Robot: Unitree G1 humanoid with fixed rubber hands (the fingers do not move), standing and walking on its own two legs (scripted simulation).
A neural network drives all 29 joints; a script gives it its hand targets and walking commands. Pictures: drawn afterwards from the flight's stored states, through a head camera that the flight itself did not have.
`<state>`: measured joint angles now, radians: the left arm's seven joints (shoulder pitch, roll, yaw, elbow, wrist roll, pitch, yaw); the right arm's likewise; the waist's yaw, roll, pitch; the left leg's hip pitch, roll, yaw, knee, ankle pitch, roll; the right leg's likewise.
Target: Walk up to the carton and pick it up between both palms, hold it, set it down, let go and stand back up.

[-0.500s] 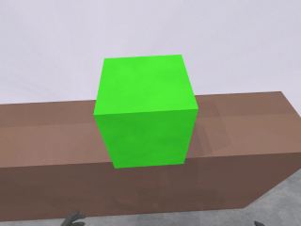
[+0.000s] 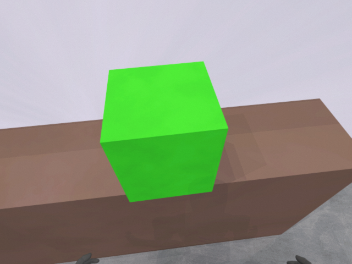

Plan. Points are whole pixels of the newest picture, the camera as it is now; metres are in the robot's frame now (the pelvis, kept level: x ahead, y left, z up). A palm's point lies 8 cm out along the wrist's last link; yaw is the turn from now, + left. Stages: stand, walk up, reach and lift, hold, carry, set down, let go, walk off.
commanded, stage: walk up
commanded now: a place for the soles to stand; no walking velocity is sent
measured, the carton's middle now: (164, 135) +0.39 +0.07 +0.07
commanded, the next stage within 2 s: reach and lift in 1.48 s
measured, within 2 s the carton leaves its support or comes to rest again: neither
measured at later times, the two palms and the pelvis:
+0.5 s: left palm out of the picture +0.13 +0.27 -0.09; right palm out of the picture +0.06 -0.27 -0.10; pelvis +0.00 +0.01 +0.00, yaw -4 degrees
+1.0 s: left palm out of the picture +0.13 +0.26 -0.10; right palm out of the picture +0.03 -0.27 -0.10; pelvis -0.01 +0.01 +0.00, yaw -6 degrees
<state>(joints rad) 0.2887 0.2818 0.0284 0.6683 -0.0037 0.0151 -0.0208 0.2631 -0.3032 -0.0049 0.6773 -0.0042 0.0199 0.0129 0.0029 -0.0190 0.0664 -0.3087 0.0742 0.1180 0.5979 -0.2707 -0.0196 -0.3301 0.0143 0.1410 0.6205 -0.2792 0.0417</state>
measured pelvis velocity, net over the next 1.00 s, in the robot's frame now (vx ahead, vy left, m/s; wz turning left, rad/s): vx -0.01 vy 0.01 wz -0.10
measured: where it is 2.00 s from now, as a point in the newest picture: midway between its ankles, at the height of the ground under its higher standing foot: outside the picture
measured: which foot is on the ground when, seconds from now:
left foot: down 0.00-1.00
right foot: down 0.00-1.00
